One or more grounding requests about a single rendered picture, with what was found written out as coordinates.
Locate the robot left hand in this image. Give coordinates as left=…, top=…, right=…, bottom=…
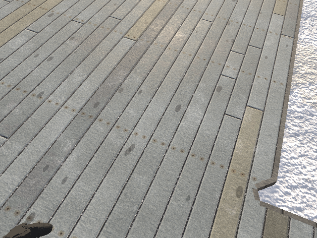
left=3, top=222, right=53, bottom=238

